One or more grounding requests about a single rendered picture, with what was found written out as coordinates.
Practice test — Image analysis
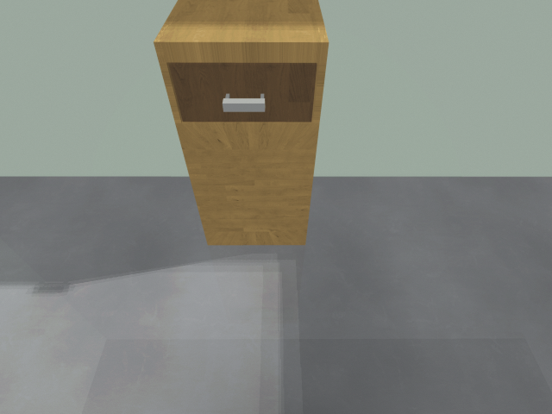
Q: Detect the drawer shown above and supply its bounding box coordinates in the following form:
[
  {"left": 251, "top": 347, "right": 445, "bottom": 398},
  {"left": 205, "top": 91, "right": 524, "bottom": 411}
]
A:
[{"left": 169, "top": 63, "right": 317, "bottom": 122}]

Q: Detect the cabinet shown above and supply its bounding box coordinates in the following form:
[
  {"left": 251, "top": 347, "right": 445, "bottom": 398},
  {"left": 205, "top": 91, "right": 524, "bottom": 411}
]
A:
[{"left": 154, "top": 0, "right": 329, "bottom": 245}]

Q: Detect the handle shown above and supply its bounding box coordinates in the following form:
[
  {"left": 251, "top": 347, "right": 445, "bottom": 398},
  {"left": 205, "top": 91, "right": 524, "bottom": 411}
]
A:
[{"left": 223, "top": 94, "right": 265, "bottom": 112}]

